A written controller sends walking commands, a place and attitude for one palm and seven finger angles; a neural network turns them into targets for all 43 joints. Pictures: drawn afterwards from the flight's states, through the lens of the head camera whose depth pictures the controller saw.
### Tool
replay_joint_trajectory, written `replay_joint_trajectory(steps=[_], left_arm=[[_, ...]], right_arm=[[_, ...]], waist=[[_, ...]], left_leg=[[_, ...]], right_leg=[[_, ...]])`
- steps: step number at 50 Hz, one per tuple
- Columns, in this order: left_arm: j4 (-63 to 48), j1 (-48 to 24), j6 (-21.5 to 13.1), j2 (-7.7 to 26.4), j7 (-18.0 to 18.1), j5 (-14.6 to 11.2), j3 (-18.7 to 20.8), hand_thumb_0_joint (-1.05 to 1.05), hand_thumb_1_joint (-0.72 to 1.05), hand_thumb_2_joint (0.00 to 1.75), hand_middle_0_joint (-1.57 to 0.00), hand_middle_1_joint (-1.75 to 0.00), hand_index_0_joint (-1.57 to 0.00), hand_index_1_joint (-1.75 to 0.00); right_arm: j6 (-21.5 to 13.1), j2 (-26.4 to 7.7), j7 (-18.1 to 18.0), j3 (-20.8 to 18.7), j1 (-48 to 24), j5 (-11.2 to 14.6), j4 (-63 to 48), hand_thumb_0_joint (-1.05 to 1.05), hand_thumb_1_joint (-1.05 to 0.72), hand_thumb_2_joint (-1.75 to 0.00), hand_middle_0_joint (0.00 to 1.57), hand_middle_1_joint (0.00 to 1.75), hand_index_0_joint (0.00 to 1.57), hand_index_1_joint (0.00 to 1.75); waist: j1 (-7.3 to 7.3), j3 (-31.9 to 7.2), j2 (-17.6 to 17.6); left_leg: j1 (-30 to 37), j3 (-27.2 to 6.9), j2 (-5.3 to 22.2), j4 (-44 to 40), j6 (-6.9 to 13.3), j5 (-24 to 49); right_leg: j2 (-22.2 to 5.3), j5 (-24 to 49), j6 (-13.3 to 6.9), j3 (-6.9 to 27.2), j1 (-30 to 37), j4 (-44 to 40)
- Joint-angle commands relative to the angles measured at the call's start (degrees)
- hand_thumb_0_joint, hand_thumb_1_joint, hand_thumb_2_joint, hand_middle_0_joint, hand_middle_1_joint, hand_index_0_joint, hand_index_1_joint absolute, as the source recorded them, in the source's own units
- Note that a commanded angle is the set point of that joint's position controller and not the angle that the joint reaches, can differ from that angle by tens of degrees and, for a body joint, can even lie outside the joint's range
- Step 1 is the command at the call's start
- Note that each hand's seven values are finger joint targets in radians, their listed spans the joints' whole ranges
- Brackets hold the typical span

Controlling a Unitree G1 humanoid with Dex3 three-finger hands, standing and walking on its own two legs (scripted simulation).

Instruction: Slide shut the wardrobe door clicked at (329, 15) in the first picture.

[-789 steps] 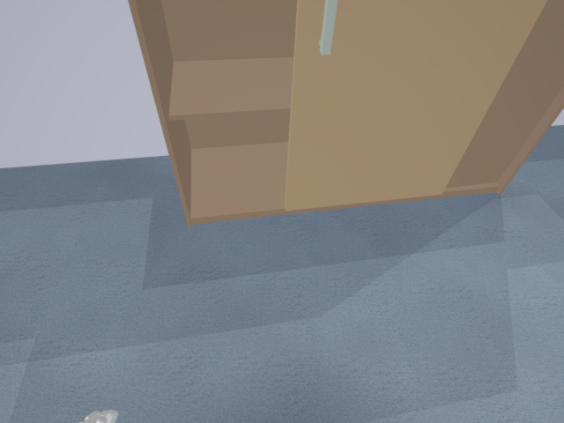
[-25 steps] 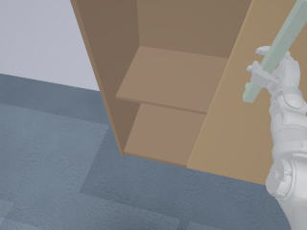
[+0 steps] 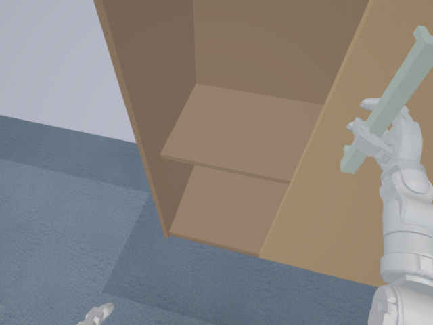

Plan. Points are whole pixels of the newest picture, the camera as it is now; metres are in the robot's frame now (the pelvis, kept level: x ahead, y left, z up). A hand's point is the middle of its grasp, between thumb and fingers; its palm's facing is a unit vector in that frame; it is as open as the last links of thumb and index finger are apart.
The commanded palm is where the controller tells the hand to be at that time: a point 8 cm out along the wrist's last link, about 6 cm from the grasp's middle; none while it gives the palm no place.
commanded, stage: tug the door sideways, standing still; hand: right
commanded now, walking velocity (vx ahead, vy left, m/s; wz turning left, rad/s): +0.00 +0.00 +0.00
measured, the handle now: (378, 111) +0.48 -0.21 +0.18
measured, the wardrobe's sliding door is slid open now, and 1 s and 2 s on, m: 0.44 0.42 0.15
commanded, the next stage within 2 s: step sideways, sliding the door along in 0.22 s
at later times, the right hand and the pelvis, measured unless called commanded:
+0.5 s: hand (361, 135) +0.44 -0.18 +0.15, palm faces +0.19 +0.97 -0.13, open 5.9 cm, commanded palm +0.42 -0.21 +0.16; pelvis -0.02 +0.00 -0.01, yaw -4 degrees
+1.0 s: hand (344, 136) +0.44 -0.16 +0.15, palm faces +0.30 +0.95 -0.10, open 6.3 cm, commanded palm +0.42 -0.14 +0.15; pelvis +0.00 +0.07 -0.01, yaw -9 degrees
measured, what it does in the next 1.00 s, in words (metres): steps on the spot: left foot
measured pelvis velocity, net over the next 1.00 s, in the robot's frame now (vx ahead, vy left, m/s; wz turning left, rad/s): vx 0.00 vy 0.07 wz -0.16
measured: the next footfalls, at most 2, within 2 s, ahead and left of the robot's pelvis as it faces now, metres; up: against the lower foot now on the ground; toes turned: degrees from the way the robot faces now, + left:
left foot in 0.66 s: +0.07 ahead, +0.10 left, +0.00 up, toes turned -3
left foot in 1.18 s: +0.21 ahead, +0.24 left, +0.00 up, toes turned -7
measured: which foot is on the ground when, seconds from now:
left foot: down 0.00-0.48, up 0.50-0.64, down 0.66-0.88, up 0.90-1.00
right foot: down 0.00-1.00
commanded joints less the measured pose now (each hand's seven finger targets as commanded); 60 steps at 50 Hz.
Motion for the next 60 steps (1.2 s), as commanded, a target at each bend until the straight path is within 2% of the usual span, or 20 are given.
replay_joint_trajectory(steps=[1, 14, 16, 17, 19, 22, 24, 28, 32, 35, 36, 38, 42, 43, 44, 45, 48, 57, 59, 60], left_arm=[[-3.7, 1.2, -1.8, 7.6, 1.5, 0.2, 3.3, 0.00, 0.90, 0.90, -0.20, -0.30, -0.20, -0.30], [2.5, 2.5, -4.4, 6.1, 0.8, 1.5, 3.0, 0.00, 0.90, 0.90, -0.20, -0.30, -0.20, -0.30], [2.8, 3.5, -4.9, 6.4, 0.3, 1.8, 3.1, 0.00, 0.90, 0.90, -0.20, -0.30, -0.20, -0.30], [0.9, -2.5, -4.9, 8.8, 2.0, 0.6, 3.7, 0.00, 0.90, 0.90, -0.20, -0.30, -0.20, -0.30], [0.8, -2.7, -3.9, 7.0, 3.0, 0.5, 3.4, 0.00, 0.90, 0.90, -0.20, -0.30, -0.20, -0.30], [0.9, -2.0, -3.5, 7.2, 4.2, 0.4, 3.7, 0.00, 0.90, 0.90, -0.20, -0.30, -0.20, -0.30], [1.3, -2.2, -3.4, 6.8, 4.0, 0.8, 3.3, 0.00, 0.90, 0.90, -0.20, -0.30, -0.20, -0.30], [1.2, -4.9, -2.7, 7.1, 4.1, 0.3, 2.4, 0.00, 0.90, 0.90, -0.20, -0.30, -0.20, -0.30], [0.1, -7.4, -3.2, 7.4, 4.3, -0.6, 2.4, 0.00, 0.90, 0.90, -0.20, -0.30, -0.20, -0.30], [0.3, -8.6, -3.9, 5.8, 4.7, -1.5, 3.2, 0.00, 0.90, 0.90, -0.20, -0.30, -0.20, -0.30], [1.1, -9.2, -4.3, 6.4, 4.8, -1.5, 3.5, 0.00, 0.90, 0.90, -0.20, -0.30, -0.20, -0.30], [1.9, -9.6, -6.1, 4.7, 4.9, -0.8, 2.5, 0.00, 0.90, 0.90, -0.20, -0.30, -0.20, -0.30], [1.3, -9.3, -6.3, 4.1, 5.5, 0.0, 2.2, 0.00, 0.90, 0.90, -0.20, -0.30, -0.20, -0.30], [0.4, -9.3, -6.4, 7.1, 4.9, 0.1, 3.7, 0.00, 0.90, 0.90, -0.20, -0.30, -0.20, -0.30], [-0.4, -10.1, -6.0, 6.7, 3.0, 0.0, 4.5, 0.00, 0.90, 0.90, -0.20, -0.30, -0.20, -0.30], [-0.7, -10.7, -6.0, 6.3, 1.5, 0.0, 4.7, 0.00, 0.90, 0.90, -0.20, -0.30, -0.20, -0.30], [-1.0, -11.1, -6.5, 6.4, 0.8, 0.0, 4.8, 0.00, 0.90, 0.90, -0.20, -0.30, -0.20, -0.30], [-6.6, -13.5, -8.5, 4.8, 0.4, -0.7, 4.2, 0.00, 0.90, 0.90, -0.20, -0.30, -0.20, -0.30], [-6.8, -14.8, -8.5, 2.6, 0.6, -1.7, 3.4, 0.00, 0.90, 0.90, -0.20, -0.30, -0.20, -0.30], [-6.7, -16.5, -8.6, 1.1, 1.3, -1.6, 3.1, 0.00, 0.90, 0.90, -0.20, -0.30, -0.20, -0.30]], right_arm=[[-3.0, -10.7, -1.7, 2.0, -34.2, -0.6, -14.4, 0.00, -0.90, -0.90, 0.45, 1.40, 0.45, 1.40], [-8.8, 8.0, -3.9, 18.1, -49.5, -1.9, -2.9, 0.00, -0.90, -0.90, 0.45, 1.40, 0.45, 1.40], [-10.0, 6.9, -3.5, 18.3, -52.7, -1.9, -5.8, 0.00, -0.90, -0.90, 0.45, 1.40, 0.45, 1.40], [-11.9, -8.0, -6.0, 14.3, -55.0, -6.0, -8.2, 0.00, -0.90, -0.90, 0.45, 1.40, 0.45, 1.40], [-11.4, -0.5, -7.3, 17.9, -50.6, -5.8, -3.2, 0.00, -0.90, -0.90, 0.45, 1.40, 0.45, 1.40], [-11.6, -0.5, -8.1, 18.0, -51.4, -4.7, -3.1, 0.00, -0.90, -0.90, 0.45, 1.40, 0.45, 1.40], [-12.0, -0.5, -8.1, 18.6, -53.9, -4.0, -3.0, 0.00, -0.90, -0.90, 0.45, 1.40, 0.45, 1.40], [-11.6, -2.4, -9.1, 17.0, -54.6, -3.5, -0.1, 0.00, -0.90, -0.90, 0.45, 1.40, 0.45, 1.40], [-11.4, 1.1, -8.6, 20.1, -53.8, -3.4, -2.2, 0.00, -0.90, -0.90, 0.45, 1.40, 0.45, 1.40], [-10.6, 0.3, -9.0, 19.1, -49.2, -4.4, -0.6, 0.00, -0.90, -0.90, 0.45, 1.40, 0.45, 1.40], [-10.4, 1.2, -9.3, 19.2, -48.8, -4.1, 0.6, 0.00, -0.90, -0.90, 0.45, 1.40, 0.45, 1.40], [-12.4, 5.0, -9.4, 22.0, -53.5, -4.7, -6.5, 0.00, -0.90, -0.90, 0.45, 1.40, 0.45, 1.40], [-14.5, 8.2, -10.2, 24.8, -52.7, -4.5, -14.9, 0.00, -0.90, -0.90, 0.45, 1.40, 0.45, 1.40], [-14.8, 9.3, -9.8, 25.8, -52.4, -3.6, -17.2, 0.00, -0.90, -0.90, 0.45, 1.40, 0.45, 1.40], [-14.7, 11.6, -9.2, 27.3, -52.2, -2.9, -17.2, 0.00, -0.90, -0.90, 0.45, 1.40, 0.45, 1.40], [-14.6, 11.2, -8.7, 26.6, -54.3, -3.8, -17.7, 0.00, -0.90, -0.90, 0.45, 1.40, 0.45, 1.40], [-14.1, 10.6, -8.0, 27.5, -51.8, -4.7, -22.1, 0.00, -0.90, -0.90, 0.45, 1.40, 0.45, 1.40], [-13.5, 9.3, -7.4, 28.1, -37.5, -5.7, -30.0, 0.00, -0.90, -0.90, 0.45, 1.40, 0.45, 1.40], [-13.8, 6.1, -8.0, 26.6, -34.4, -6.7, -33.6, 0.00, -0.90, -0.90, 0.45, 1.40, 0.45, 1.40], [-13.6, 3.8, -8.6, 25.2, -32.9, -6.8, -34.7, 0.00, -0.90, -0.90, 0.45, 1.40, 0.45, 1.40]], waist=[[-0.46, -19.1, -0.9], [2.74, -23.0, -2.8], [2.32, -27.2, -3.9], [-1.44, -23.5, -5.5], [-0.75, -21.5, -2.6], [0.43, -21.1, -7.0], [0.86, -18.3, -11.5], [-0.94, -13.0, -6.2], [-2.01, -13.0, -5.5], [-3.76, -13.1, 19.4], [-4.40, -11.5, 17.7], [-2.95, -11.1, 9.3], [-1.10, -16.0, 4.3], [-1.35, -18.4, -7.5], [-2.38, -22.0, -13.9], [-2.92, -19.7, -6.0], [-1.61, -13.6, -7.6], [-1.72, -11.9, -14.3], [-2.78, -15.0, -0.8], [-3.47, -14.2, 7.6]], left_leg=[[10.1, 3.6, -0.2, 2.3, 0.6, 38.1], [1.8, 5.2, -0.2, 4.0, 0.8, 35.2], [1.0, 5.2, -0.3, 4.8, 0.8, 36.0], [1.4, 4.1, 2.1, 4.0, 0.3, 29.5], [1.8, 4.8, 2.0, 4.4, 0.0, 24.9], [-6.3, 5.7, 0.1, 13.0, -0.1, 14.2], [-15.6, 4.8, -0.9, 20.5, 0.2, -6.8], [-15.5, 2.7, 1.0, 19.4, 2.0, -9.5], [11.3, 3.1, 1.4, 3.9, 3.1, 8.8], [23.6, -17.7, 17.1, -6.3, 11.3, 23.3], [23.2, -17.7, 18.3, -6.0, 11.7, 27.7], [24.8, -12.0, 18.4, -1.4, 13.2, 41.2], [12.3, 1.3, 10.6, 10.5, 4.9, 35.3], [-4.6, 3.3, 4.8, 20.4, -0.4, 15.7], [-14.3, -2.5, 2.5, 32.7, -0.8, -11.9], [-16.8, -5.9, 3.5, 35.5, 1.8, -13.6], [-22.0, -1.9, 4.5, 27.7, 1.1, -8.8], [2.2, 7.7, -0.8, 2.5, -0.4, 12.0], [16.5, 3.4, 5.3, -0.8, 1.5, 43.5], [21.8, -2.2, 12.3, 1.3, 4.3, 60.8]], right_leg=[[1.3, 39.1, -1.6, 2.0, 9.3, 2.3], [1.8, 46.5, -0.7, 5.9, 16.9, 5.0], [1.6, 52.5, -0.2, 7.2, 20.3, 6.2], [-0.9, 49.0, -1.7, 7.5, 19.6, 7.5], [-2.5, 41.2, -2.0, 7.6, 16.6, 5.6], [-7.4, 48.6, -4.3, 12.1, 25.7, 5.3], [-12.4, 56.3, -7.6, 18.3, 33.9, 2.2], [-15.5, 46.3, -11.1, 20.3, 30.6, 2.0], [-10.4, 34.9, -6.0, 9.1, 11.4, 8.0], [3.9, -10.9, -0.1, 4.4, -9.0, 30.2], [3.3, -15.1, -0.2, 6.7, -11.6, 35.8], [0.8, -12.9, 0.0, 7.4, -10.3, 29.8], [-4.3, 15.3, -0.8, 3.2, 15.7, -5.2], [-17.5, 40.8, -6.6, 18.1, 30.3, -6.7], [-28.0, 55.3, -12.4, 27.6, 39.5, -3.3], [-28.0, 51.5, -12.6, 25.7, 39.0, -2.0], [-23.1, 57.9, -10.4, 17.0, 40.5, 2.2], [-13.7, 57.1, -0.5, -0.2, 27.9, 6.5], [-6.4, 37.2, -0.8, -3.2, 15.1, 18.0], [-1.8, 7.0, 1.4, -2.5, 3.7, 22.7]])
